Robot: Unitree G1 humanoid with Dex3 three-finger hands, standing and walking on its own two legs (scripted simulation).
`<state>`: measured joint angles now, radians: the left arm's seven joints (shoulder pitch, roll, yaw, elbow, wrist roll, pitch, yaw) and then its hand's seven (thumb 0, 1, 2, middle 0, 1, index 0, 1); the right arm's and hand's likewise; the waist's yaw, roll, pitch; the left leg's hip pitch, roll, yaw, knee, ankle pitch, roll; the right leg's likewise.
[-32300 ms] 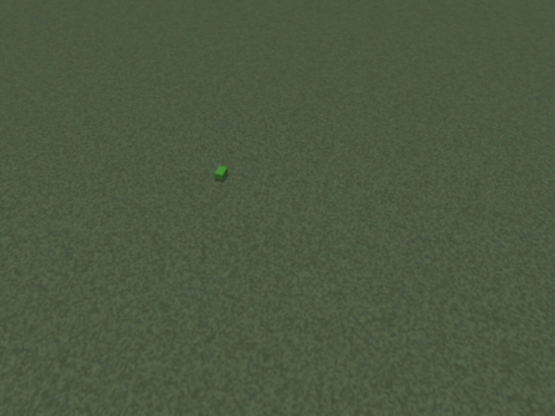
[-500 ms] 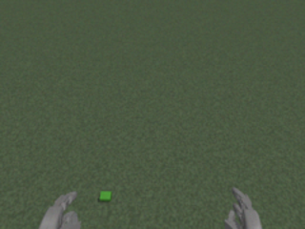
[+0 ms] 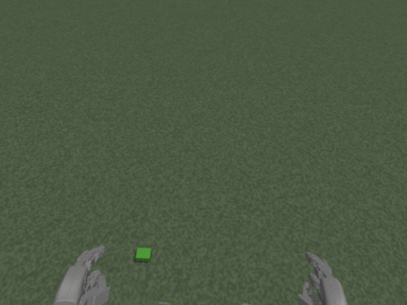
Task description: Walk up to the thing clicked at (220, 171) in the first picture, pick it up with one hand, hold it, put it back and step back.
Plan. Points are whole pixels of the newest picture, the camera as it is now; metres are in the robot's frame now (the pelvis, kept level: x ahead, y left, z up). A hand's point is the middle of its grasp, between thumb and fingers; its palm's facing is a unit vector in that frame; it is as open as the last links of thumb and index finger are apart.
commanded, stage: stand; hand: left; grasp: from above
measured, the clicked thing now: (144, 254) +0.44 +0.25 -0.70
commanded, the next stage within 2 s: none
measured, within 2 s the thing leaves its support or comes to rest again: neither
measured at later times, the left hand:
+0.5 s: hand out of the picture +0.05 +0.23 -0.11, palm faces +0.04 -0.94 -0.33, open 7.4 cm
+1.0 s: hand out of the picture +0.04 +0.23 -0.10, palm faces +0.04 -0.94 -0.35, open 7.4 cm
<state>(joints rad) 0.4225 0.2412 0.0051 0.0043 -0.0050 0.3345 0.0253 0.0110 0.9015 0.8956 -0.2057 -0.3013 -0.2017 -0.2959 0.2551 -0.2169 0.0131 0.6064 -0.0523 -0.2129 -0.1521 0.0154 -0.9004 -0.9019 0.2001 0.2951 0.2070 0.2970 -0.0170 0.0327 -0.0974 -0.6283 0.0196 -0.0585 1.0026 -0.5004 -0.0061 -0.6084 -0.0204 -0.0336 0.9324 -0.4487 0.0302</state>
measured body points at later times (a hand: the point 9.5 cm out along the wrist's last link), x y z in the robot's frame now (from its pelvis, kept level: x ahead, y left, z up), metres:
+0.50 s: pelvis +0.00 +0.00 +0.05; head +0.01 +0.00 +0.50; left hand +0.05 +0.28 -0.09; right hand +0.08 -0.27 -0.09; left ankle +0.00 +0.12 -0.68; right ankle +0.01 -0.14 -0.68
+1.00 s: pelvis +0.00 -0.01 +0.06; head +0.00 -0.02 +0.51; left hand +0.04 +0.28 -0.07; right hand +0.06 -0.30 -0.08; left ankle +0.00 +0.12 -0.68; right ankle +0.01 -0.14 -0.68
